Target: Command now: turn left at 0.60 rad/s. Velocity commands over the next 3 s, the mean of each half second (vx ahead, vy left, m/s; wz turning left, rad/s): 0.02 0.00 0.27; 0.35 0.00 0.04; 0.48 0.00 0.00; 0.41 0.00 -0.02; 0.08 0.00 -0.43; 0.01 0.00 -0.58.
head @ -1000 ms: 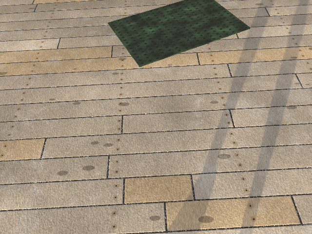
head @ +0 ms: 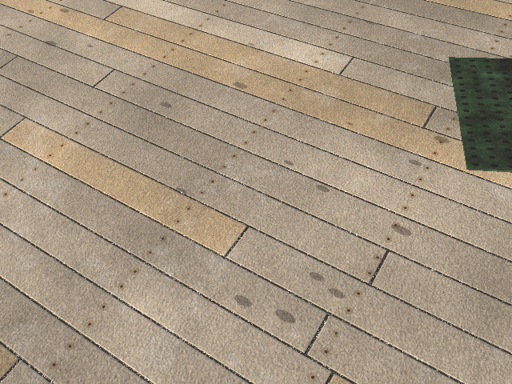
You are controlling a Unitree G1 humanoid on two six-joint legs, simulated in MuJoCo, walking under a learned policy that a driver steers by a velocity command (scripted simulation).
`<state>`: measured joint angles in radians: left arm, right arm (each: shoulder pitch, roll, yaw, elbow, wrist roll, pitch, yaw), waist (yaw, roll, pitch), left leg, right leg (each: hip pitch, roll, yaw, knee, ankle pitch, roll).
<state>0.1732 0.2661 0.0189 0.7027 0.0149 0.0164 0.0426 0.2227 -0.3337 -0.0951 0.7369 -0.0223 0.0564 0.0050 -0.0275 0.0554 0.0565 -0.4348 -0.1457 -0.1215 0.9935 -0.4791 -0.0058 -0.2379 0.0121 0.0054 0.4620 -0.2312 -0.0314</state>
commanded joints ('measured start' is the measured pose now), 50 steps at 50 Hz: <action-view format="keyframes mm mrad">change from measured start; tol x16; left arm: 1 -31 132 34 -78 8 -8 4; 32 13 78 38 64 15 -27 -67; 38 379 235 75 173 13 -63 -33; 42 161 130 49 136 0 -78 -51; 50 325 80 30 240 -5 -105 -50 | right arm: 1 83 -97 -26 -27 8 11 23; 21 -110 -25 73 -5 -6 -49 -21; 43 18 -40 37 117 -20 -102 39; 50 -190 12 58 55 -19 -88 42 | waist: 1 -15 -209 -78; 14 27 -244 -101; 18 11 172 -93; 34 35 62 13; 38 180 -333 -51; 50 72 -132 67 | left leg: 1 -84 49 41 205 39 -45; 13 171 80 134 -362 34 -8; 15 328 91 142 -669 278 20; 17 516 430 -273 -764 516 104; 18 268 499 -267 -731 642 226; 28 403 360 -234 -883 -50 232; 35 131 317 -136 -797 -49 211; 40 -321 160 41 -20 64 111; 50 -340 221 176 -102 381 11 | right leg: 1 125 -225 128 -122 558 -141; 14 100 -242 99 -37 494 -159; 16 -41 -201 66 30 293 -54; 18 -74 -50 -6 212 -329 24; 29 -283 -36 -28 292 -193 31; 36 275 23 -84 -65 -45 -35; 38 452 -356 485 -356 -553 -124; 39 296 -428 626 -411 -651 -194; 50 270 -190 110 -371 259 -154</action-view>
